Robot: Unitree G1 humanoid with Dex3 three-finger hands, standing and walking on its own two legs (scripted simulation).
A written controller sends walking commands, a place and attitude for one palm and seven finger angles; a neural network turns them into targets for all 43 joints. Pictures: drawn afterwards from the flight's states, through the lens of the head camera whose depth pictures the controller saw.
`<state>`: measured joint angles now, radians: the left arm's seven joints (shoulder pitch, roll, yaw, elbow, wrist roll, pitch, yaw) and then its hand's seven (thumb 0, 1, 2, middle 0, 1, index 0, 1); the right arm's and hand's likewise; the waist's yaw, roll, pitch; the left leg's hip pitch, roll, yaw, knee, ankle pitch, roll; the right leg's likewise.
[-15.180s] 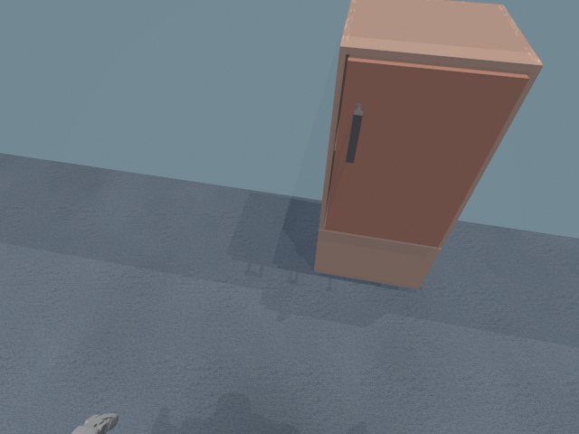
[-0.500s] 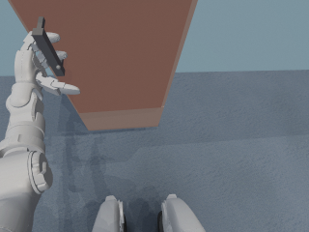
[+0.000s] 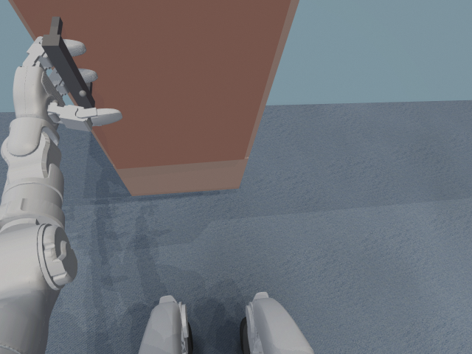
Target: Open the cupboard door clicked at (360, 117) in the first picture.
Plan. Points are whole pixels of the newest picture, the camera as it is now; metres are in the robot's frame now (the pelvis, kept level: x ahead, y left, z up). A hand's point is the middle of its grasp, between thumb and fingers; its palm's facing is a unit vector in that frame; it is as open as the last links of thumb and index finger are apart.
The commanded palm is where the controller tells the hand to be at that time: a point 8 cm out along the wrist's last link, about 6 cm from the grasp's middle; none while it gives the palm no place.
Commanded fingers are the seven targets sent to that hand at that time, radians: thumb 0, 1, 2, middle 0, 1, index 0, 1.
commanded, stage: close the thumb around the handle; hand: left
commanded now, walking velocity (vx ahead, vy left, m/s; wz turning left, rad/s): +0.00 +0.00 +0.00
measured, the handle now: (73, 68) +0.57 +0.22 +0.06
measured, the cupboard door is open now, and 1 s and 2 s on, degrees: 1 14 47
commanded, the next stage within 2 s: pull the door open along its arc in 0.46 s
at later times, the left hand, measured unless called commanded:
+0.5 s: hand (84, 94) +0.51 +0.20 +0.07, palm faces +0.04 -1.00 -0.01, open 5.8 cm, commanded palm +0.50 +0.23 +0.06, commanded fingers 0.00 0.90 0.90 -0.40 -1.35 -0.40 -1.35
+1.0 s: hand (93, 134) +0.44 +0.18 +0.07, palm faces -0.02 -1.00 +0.00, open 5.9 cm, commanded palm +0.40 +0.23 +0.06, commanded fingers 0.00 0.90 0.90 -0.40 -1.35 -0.40 -1.35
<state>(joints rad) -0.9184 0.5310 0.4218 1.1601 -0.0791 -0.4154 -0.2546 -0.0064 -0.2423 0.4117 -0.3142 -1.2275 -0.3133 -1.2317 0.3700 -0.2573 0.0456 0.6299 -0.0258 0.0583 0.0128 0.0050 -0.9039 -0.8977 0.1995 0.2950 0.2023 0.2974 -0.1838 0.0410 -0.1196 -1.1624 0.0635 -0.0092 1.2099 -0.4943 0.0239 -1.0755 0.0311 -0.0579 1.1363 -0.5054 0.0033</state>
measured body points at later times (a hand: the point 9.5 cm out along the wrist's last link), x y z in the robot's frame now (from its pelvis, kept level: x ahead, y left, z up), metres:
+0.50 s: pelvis +0.00 +0.00 +0.00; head +0.15 +0.03 +0.43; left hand +0.51 +0.25 +0.07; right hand +0.02 -0.26 -0.11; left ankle +0.03 +0.10 -0.64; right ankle +0.01 -0.13 -0.64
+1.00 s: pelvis +0.02 +0.00 +0.02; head +0.13 +0.01 +0.46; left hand +0.44 +0.23 +0.07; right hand +0.07 -0.26 -0.09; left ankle +0.03 +0.10 -0.64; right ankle +0.01 -0.13 -0.64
